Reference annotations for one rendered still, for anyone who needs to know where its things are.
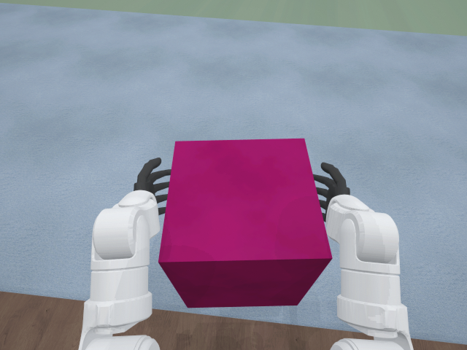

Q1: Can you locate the carton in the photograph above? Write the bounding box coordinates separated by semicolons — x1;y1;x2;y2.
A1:
158;139;333;308

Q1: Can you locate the robot left upper arm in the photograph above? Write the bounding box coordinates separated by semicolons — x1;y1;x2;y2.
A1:
85;335;160;350

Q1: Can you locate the right robot hand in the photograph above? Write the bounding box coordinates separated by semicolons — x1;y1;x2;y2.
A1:
313;163;350;222

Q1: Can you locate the right robot forearm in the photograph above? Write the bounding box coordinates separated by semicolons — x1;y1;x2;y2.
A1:
326;195;414;350

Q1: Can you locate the left robot forearm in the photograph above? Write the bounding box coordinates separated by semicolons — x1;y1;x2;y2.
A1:
78;190;160;350

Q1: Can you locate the left robot hand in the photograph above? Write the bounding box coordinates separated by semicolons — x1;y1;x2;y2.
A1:
134;157;171;216

